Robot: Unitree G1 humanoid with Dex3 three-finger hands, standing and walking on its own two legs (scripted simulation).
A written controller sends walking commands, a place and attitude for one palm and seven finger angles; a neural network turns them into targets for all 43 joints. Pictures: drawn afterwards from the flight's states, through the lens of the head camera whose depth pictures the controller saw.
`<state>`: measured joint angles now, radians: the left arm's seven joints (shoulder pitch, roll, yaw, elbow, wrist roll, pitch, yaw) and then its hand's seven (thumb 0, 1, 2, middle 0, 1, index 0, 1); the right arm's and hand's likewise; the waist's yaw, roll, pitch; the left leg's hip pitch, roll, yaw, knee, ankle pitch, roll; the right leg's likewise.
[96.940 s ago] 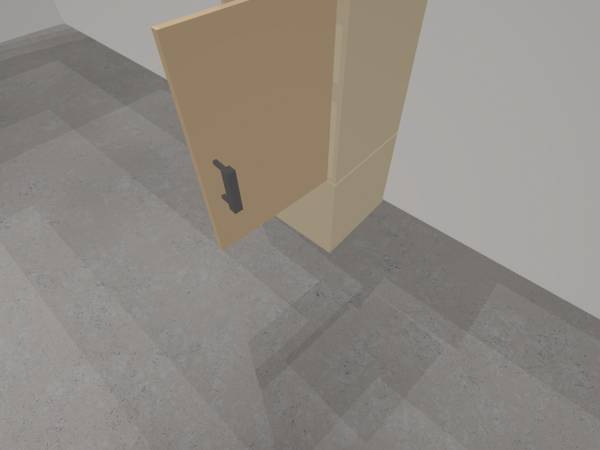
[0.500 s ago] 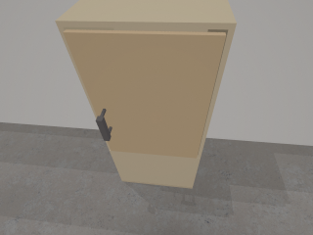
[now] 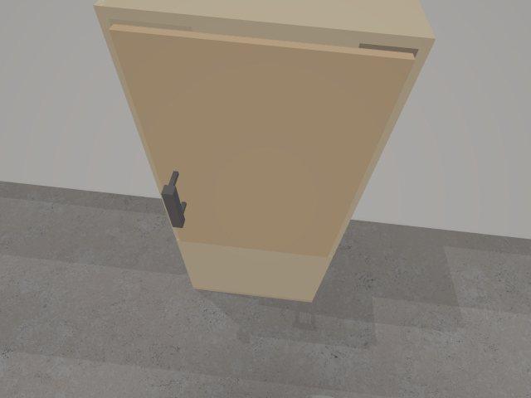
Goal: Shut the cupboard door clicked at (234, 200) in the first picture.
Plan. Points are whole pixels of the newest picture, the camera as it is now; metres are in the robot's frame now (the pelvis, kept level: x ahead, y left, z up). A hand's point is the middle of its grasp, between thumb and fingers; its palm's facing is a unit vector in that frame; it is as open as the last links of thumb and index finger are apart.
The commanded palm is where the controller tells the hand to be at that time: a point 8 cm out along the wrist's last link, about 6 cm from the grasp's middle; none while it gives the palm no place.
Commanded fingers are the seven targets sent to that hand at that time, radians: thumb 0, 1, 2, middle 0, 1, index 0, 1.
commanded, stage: come to a stop and stand still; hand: left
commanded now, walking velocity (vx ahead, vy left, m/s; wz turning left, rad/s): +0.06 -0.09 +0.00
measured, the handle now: (176, 199) +0.50 +0.23 -0.10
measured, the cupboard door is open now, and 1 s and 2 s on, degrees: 0 0 0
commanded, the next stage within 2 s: look again from close up in 0.46 s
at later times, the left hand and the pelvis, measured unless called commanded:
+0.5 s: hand out of the picture -0.03 +0.12 -0.18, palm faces +0.06 -0.99 -0.13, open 7.4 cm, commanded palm none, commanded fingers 0.00 0.90 0.90 -0.20 -0.30 -0.20 -0.30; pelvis -0.01 -0.03 +0.00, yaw +0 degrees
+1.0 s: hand out of the picture +0.00 +0.22 -0.17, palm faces +0.03 -0.97 -0.23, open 7.4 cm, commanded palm none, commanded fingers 0.00 0.90 0.90 -0.20 -0.30 -0.20 -0.30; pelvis -0.04 +0.03 -0.01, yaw +0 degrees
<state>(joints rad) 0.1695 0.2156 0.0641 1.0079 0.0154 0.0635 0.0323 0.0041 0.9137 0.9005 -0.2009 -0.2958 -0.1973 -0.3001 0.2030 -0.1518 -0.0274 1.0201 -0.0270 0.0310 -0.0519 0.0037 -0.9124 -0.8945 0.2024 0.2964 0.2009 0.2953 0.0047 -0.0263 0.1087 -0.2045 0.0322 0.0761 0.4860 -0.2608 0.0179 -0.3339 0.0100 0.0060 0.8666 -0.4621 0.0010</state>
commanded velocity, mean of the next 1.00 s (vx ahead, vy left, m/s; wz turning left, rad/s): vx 0.03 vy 0.02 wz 0.00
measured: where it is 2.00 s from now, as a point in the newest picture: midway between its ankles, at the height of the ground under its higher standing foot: outside the picture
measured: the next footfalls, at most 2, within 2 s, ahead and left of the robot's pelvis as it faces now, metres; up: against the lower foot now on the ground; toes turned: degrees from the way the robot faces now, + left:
right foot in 0.12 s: -0.02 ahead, -0.14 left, +0.00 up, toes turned -1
left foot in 1.54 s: -0.03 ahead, +0.13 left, +0.00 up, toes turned +2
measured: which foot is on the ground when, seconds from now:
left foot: down 0.00-1.00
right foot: up 0.00-0.10, down 0.12-1.00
